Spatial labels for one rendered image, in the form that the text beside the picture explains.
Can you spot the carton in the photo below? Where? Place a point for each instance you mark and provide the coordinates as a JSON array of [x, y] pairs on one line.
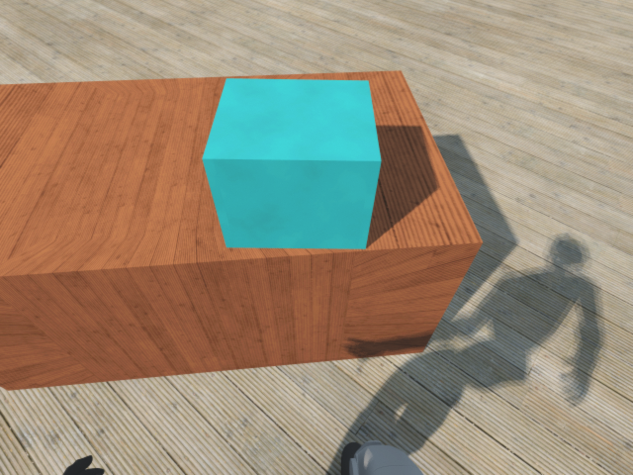
[[294, 163]]

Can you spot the pedestal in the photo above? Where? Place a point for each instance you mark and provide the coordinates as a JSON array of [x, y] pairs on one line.
[[113, 263]]

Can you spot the robot left hand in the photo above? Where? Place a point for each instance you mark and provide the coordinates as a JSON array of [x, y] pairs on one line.
[[80, 465]]

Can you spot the robot right thigh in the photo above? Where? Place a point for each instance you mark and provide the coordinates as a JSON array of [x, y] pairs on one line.
[[382, 460]]

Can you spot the right robot shin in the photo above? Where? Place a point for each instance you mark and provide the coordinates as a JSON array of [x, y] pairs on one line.
[[367, 443]]

